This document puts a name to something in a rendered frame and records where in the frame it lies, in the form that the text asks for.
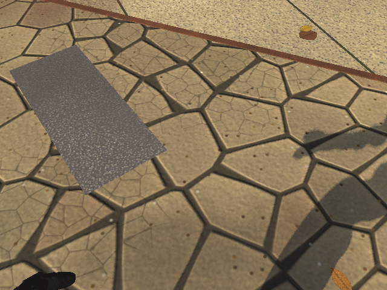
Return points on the left robot hand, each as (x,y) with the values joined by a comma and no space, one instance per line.
(50,281)

